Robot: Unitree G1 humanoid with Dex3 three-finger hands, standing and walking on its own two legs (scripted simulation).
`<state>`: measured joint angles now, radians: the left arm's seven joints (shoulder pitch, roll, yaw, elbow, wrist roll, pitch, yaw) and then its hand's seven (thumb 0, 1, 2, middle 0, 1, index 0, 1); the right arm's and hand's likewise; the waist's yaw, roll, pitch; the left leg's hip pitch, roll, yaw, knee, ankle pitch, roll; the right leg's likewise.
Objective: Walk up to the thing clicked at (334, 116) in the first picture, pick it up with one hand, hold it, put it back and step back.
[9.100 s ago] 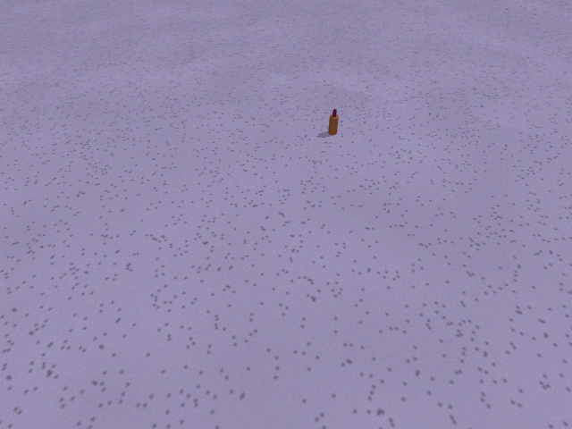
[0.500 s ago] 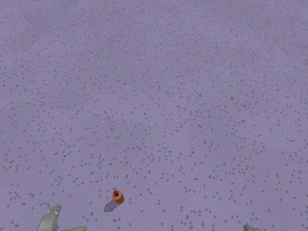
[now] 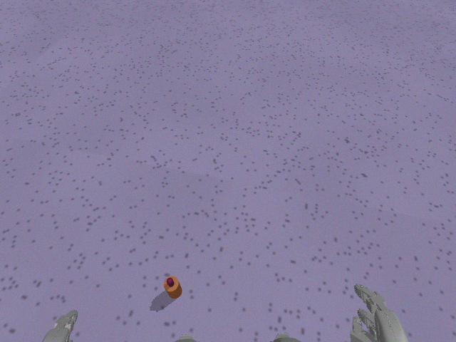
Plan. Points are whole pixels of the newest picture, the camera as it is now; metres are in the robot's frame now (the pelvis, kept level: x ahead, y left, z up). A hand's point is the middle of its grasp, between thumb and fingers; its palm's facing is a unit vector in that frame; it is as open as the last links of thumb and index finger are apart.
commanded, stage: go down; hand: left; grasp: from the side
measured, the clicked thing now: (172, 286) +0.39 +0.20 -0.63
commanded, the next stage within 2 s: none
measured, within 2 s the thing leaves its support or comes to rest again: neither
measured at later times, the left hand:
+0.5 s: hand out of the picture +0.17 +0.29 -0.17, palm faces +0.12 -0.96 -0.26, open 17.4 cm
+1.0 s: hand (89, 305) +0.26 +0.34 -0.27, palm faces +0.09 -0.98 -0.17, open 17.3 cm
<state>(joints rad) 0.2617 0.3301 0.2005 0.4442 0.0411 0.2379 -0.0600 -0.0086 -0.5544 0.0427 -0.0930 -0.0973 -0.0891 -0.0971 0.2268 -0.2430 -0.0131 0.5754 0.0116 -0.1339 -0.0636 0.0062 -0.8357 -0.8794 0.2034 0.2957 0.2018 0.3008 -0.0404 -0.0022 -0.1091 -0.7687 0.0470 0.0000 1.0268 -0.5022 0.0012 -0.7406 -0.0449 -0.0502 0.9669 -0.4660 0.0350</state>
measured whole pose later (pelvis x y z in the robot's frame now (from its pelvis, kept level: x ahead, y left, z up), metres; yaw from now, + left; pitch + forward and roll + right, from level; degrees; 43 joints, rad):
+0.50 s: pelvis -0.02 -0.01 -0.07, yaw +0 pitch +23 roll -3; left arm 0.15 0.42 0.35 0.53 -0.05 0.03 -0.20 -0.01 -0.55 0.06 -0.08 -0.08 -0.07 -0.08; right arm 0.21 -0.26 0.00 0.55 -0.01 -0.23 -0.07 0.01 -0.89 -0.90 0.21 0.30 0.20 0.30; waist -0.04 -0.01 -0.15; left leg -1.16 0.05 -0.03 1.36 -0.60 0.00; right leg -1.13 -0.05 -0.06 1.31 -0.57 0.02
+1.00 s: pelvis -0.07 -0.01 -0.21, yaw -2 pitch +33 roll -4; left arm -0.31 0.65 0.63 0.92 -0.14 -0.37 -0.56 -0.02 -0.51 0.09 -0.05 -0.10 -0.05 -0.10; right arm 0.12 -0.30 0.04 0.66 -0.02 -0.20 -0.04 0.01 -0.89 -0.90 0.21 0.30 0.20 0.30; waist -0.05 -0.02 -0.16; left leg -1.79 0.05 -0.07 1.89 -0.68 -0.01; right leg -1.76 -0.05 -0.06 1.84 -0.65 0.01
